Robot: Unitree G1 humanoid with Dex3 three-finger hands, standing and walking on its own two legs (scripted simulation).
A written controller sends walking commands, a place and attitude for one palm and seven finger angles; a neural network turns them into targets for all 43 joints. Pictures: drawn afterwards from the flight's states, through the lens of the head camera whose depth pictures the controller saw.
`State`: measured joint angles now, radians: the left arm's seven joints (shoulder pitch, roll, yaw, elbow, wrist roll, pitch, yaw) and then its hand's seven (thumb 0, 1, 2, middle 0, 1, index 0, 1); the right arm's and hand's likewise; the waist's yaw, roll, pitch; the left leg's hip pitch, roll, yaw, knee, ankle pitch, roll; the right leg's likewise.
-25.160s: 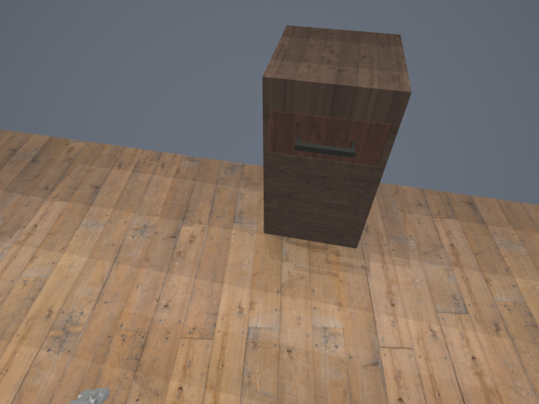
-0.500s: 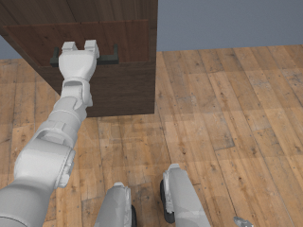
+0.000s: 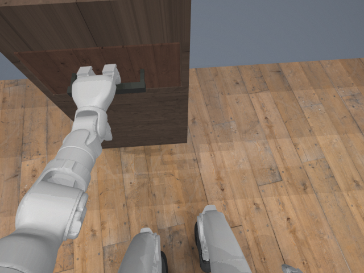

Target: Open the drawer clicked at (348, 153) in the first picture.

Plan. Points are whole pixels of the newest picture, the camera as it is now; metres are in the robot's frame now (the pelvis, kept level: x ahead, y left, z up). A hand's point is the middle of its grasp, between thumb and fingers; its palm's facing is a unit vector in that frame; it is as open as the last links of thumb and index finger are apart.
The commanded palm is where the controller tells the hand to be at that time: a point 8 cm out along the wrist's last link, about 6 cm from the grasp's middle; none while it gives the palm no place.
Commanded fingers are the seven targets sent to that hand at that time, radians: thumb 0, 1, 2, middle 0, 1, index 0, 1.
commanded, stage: lift the fingers back up to retry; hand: left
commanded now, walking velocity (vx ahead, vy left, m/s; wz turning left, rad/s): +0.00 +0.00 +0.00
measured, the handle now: (107, 82) +0.60 +0.13 -0.05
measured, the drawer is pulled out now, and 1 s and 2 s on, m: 0.00 0.00 0.00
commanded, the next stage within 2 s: re-aim the fingers above the handle in 0.38 s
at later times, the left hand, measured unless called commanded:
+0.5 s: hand (100, 98) +0.51 +0.13 -0.01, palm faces -0.07 -0.05 -1.00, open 13.8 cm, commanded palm +0.49 +0.15 +0.05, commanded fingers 0.00 -0.50 0.30 -0.30 -1.20 -0.30 -1.20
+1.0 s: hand (102, 97) +0.51 +0.12 +0.00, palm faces -0.02 -0.04 -1.00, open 13.8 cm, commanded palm +0.48 +0.14 +0.05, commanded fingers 0.00 -0.50 0.30 -0.30 -1.20 -0.30 -1.20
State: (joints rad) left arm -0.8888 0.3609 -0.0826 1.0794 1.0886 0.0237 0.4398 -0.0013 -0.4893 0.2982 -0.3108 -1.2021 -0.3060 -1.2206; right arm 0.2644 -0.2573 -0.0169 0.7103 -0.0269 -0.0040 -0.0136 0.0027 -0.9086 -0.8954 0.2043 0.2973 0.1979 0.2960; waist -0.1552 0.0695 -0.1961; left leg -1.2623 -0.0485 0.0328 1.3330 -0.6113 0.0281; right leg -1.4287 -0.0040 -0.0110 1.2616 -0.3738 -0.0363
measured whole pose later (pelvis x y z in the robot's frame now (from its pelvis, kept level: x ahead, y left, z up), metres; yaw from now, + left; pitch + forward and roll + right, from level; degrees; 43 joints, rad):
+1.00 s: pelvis +0.04 +0.00 +0.04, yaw -1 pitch +28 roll +1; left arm -0.77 0.26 -0.10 1.08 1.15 0.00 0.58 0.00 -0.49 0.30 -0.32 -1.20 -0.32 -1.20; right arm 0.23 -0.24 -0.04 0.73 -0.07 0.08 0.02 0.00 -0.91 -0.90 0.20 0.30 0.20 0.30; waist -0.12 0.05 -0.21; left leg -1.03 -0.04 0.02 1.15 -0.60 0.03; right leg -1.20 0.01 -0.02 1.10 -0.39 -0.03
